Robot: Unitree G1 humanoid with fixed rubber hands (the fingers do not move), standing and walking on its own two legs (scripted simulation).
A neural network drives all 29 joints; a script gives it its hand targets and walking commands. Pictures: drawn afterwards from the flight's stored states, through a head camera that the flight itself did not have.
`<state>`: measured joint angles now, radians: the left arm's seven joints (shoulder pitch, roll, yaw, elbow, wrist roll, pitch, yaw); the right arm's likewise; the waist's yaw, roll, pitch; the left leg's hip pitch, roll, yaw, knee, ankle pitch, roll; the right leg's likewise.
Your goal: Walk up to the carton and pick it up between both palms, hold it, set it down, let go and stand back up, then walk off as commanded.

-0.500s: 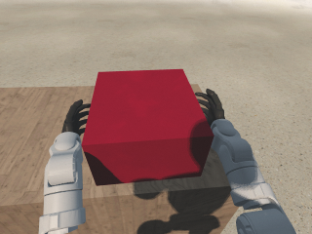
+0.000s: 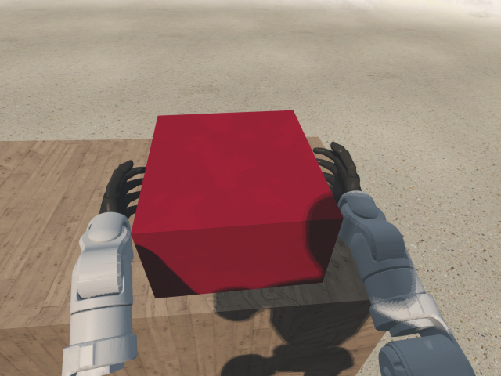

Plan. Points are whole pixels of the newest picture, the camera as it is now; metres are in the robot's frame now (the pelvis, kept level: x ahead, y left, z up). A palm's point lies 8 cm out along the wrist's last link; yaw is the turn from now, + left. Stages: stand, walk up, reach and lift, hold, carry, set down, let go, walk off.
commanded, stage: hold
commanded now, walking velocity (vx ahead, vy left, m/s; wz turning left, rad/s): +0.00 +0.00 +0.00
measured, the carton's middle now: (233, 192) +0.41 +0.01 +0.14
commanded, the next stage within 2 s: none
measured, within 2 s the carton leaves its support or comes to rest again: neither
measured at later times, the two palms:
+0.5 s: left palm (116, 212) +0.34 +0.19 +0.16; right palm (343, 191) +0.36 -0.16 +0.18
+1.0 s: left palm (119, 211) +0.34 +0.18 +0.16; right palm (346, 191) +0.36 -0.17 +0.18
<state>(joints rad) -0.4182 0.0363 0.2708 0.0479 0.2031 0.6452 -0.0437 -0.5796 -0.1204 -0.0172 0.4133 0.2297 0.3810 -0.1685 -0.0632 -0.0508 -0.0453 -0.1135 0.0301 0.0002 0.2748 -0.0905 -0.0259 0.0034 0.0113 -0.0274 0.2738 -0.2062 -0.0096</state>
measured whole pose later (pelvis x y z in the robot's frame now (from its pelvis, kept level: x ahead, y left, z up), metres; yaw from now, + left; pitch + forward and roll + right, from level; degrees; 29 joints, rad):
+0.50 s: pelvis +0.00 +0.00 +0.00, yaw +0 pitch -4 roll +0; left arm -0.43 0.03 0.26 0.06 0.21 0.65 -0.03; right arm -0.59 -0.13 -0.02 0.45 0.24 0.37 -0.16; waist -0.06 -0.05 -0.05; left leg -0.12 0.03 0.01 0.28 -0.09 -0.02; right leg 0.00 0.01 -0.02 0.27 -0.21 -0.01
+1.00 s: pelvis +0.00 +0.00 +0.00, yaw +0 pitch -4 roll +0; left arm -0.42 0.04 0.26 0.05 0.20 0.65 -0.03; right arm -0.58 -0.13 -0.02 0.43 0.24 0.37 -0.17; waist -0.06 -0.05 -0.05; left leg -0.12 0.03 0.00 0.28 -0.10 -0.03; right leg 0.00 0.01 -0.03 0.28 -0.21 -0.01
